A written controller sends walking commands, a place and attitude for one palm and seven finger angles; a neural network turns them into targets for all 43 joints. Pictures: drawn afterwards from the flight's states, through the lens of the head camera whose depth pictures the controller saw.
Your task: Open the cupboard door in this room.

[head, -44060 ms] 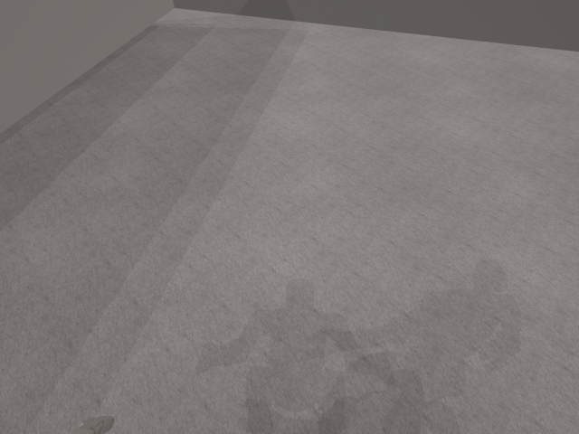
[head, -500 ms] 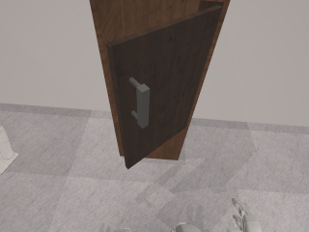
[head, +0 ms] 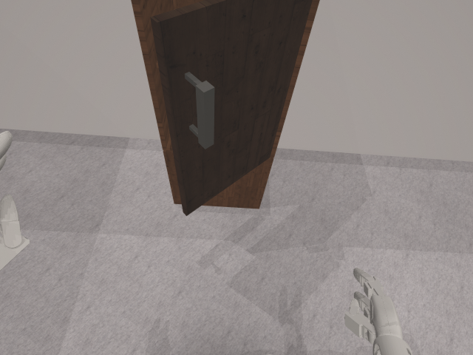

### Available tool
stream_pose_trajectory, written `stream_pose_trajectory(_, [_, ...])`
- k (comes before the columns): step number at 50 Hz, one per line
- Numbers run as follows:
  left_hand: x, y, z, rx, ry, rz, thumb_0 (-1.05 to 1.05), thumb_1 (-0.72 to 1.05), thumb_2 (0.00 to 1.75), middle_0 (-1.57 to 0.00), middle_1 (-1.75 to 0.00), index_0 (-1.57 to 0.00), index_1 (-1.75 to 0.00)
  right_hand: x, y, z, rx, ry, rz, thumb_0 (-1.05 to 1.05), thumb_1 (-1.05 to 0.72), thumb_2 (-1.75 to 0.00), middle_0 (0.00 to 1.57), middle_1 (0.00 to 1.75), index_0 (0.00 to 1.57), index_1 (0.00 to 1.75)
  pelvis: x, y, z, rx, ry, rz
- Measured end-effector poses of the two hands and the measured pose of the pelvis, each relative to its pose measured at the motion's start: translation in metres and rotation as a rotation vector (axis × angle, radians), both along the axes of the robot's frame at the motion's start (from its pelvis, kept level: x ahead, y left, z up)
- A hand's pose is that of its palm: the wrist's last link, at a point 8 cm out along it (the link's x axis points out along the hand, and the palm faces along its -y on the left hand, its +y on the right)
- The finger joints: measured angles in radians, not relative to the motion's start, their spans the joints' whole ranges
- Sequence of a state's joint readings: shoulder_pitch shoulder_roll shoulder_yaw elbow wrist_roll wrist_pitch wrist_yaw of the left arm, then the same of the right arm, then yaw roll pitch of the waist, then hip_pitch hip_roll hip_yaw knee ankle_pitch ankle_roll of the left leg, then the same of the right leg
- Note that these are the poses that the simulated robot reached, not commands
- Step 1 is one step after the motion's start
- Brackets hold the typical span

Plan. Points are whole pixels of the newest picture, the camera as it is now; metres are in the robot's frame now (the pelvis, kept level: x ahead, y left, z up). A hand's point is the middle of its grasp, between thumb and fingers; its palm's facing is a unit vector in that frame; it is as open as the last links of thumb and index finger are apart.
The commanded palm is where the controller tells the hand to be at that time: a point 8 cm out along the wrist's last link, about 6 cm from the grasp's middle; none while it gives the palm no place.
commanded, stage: stop stepping back and stand still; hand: left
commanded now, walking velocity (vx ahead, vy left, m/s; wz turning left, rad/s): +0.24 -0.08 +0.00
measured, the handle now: (198, 111) +0.52 +0.11 +0.08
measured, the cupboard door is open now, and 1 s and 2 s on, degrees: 43 43 43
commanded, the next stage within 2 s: let the arm hang, fingers relaxed in 0.76 s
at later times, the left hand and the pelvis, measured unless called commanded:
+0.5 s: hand out of the picture +0.11 +0.24 +0.16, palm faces +0.47 -0.76 -0.45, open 7.4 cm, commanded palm +0.04 +0.28 +0.18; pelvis -0.08 -0.02 -0.01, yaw +2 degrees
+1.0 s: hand out of the picture +0.10 +0.27 -0.03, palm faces +0.22 -0.87 -0.44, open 7.4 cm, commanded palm none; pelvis -0.09 +0.00 -0.01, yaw +5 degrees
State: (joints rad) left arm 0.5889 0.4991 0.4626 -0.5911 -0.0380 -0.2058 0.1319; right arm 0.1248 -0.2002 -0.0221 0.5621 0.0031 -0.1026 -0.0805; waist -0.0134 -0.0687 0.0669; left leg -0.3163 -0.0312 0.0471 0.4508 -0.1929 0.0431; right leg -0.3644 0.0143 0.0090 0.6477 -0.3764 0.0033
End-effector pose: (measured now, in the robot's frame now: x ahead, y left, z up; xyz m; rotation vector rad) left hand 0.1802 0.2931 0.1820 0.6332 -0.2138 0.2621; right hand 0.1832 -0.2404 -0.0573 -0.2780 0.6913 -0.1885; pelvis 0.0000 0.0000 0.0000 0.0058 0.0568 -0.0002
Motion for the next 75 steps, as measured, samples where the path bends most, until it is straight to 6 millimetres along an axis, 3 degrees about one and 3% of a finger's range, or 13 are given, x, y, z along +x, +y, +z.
stream_pose_trajectory(11, [-0.089,-0.012,0.001,-0.054,-0.009,0.145,0.02,0.89,0.9,-0.21,-0.3,-0.22,-0.3,-0.085,0.005,-0.021,0.088,0.045,0.055,0.01,-0.9,-0.9,0.2,0.3,0.21,0.3,-0.055,-0.02,0.001,0.003,-0.062,0.022])
stream_pose_trajectory(19, [-0.107,-0.019,-0.002,-0.142,-0.118,0.15,0.02,0.89,0.9,-0.21,-0.3,-0.21,-0.3,-0.127,-0.021,-0.021,0.022,0.078,0.016,0.02,-0.9,-0.9,0.21,0.3,0.21,0.3,-0.075,-0.025,0.001,0.021,-0.046,0.032])
stream_pose_trajectory(33, [-0.127,-0.018,0.0,-0.058,-0.101,0.145,0.02,0.89,0.9,-0.21,-0.3,-0.22,-0.3,-0.14,-0.025,-0.036,0.058,0.088,0.016,0.02,-0.9,-0.9,0.2,0.3,0.2,0.3,-0.086,-0.027,-0.007,0.01,-0.078,0.06])
stream_pose_trajectory(43, [-0.126,0.002,-0.004,-0.079,-0.097,0.168,0.02,0.89,0.9,-0.21,-0.3,-0.22,-0.3,-0.114,0.003,-0.021,0.047,0.023,0.063,0.02,-0.9,-0.9,0.2,0.3,0.2,0.3,-0.085,-0.011,-0.003,0.004,-0.084,0.043])
stream_pose_trajectory(45, [-0.114,0.011,-0.027,-0.09,0.011,0.168,0.01,0.89,0.9,-0.21,-0.3,-0.21,-0.3,-0.107,0.007,-0.028,0.075,0.028,0.106,0.01,-0.9,-0.9,0.2,0.3,0.2,0.3,-0.086,-0.007,-0.005,0.003,-0.063,0.063])
stream_pose_trajectory(49, [-0.104,0.019,-0.144,-0.283,0.492,0.255,0.01,0.9,0.9,-0.2,-0.3,-0.2,-0.3,-0.106,0.011,-0.054,0.109,0.139,0.12,0.01,-0.9,-0.9,0.2,0.3,0.21,0.3,-0.089,0.001,-0.009,0.005,-0.047,0.079])
stream_pose_trajectory(53, [-0.146,-0.016,-0.257,-0.466,0.959,0.288,0.01,0.91,0.9,-0.19,-0.3,-0.2,-0.29,-0.133,0.013,-0.064,0.115,0.262,0.084,0.01,-0.9,-0.9,0.2,0.3,0.2,0.3,-0.09,0.003,-0.009,0.009,-0.065,0.077])
stream_pose_trajectory(56, [-0.197,-0.056,-0.307,-0.576,1.235,0.283,0.01,0.91,0.9,-0.19,-0.3,-0.2,-0.29,-0.165,0.012,-0.069,0.1,0.38,0.05,0.01,-0.9,-0.9,0.2,0.3,0.2,0.3,-0.091,0.004,-0.005,0.006,-0.076,0.07])
stream_pose_trajectory(57, [-0.214,-0.067,-0.317,-0.613,1.3,0.293,0.01,0.92,0.9,-0.2,-0.3,-0.2,-0.29,-0.177,0.012,-0.07,0.095,0.425,0.038,0.01,-0.9,-0.9,0.2,0.3,0.2,0.3,-0.092,0.005,-0.004,0.004,-0.077,0.07])
stream_pose_trajectory(60, [-0.251,-0.061,-0.325,-0.654,1.365,0.4,-0.02,1.01,0.9,-0.21,-0.3,-0.21,-0.3,-0.214,0.012,-0.074,0.085,0.568,0.017,0.01,-0.9,-0.9,0.2,0.3,0.2,0.3,-0.093,0.003,0.0,-0.002,-0.075,0.08])
stream_pose_trajectory(67, [-0.323,-0.044,-0.318,-0.623,1.555,0.533,-0.01,0.97,0.9,-0.2,-0.3,-0.21,-0.3,-0.277,0.019,-0.082,0.115,0.772,-0.042,0.01,-0.9,-0.9,0.2,0.3,0.2,0.3,-0.092,0.007,0.004,-0.005,-0.073,0.082])
stream_pose_trajectory(71, [-0.341,-0.039,-0.311,-0.601,1.606,0.579,0.0,0.94,0.9,-0.2,-0.3,-0.2,-0.3,-0.293,0.025,-0.087,0.142,0.812,-0.06,0.01,-0.91,-0.9,0.2,0.3,0.2,0.3,-0.092,0.008,0.005,-0.002,-0.073,0.078])
stream_pose_trajectory(75, [-0.339,-0.038,-0.308,-0.591,1.601,0.59,0.01,0.92,0.9,-0.2,-0.3,-0.2,-0.3,-0.296,0.029,-0.09,0.161,0.816,-0.064,0.01,-0.9,-0.9,0.2,0.3,0.2,0.3,-0.091,0.009,0.004,0.002,-0.074,0.074])
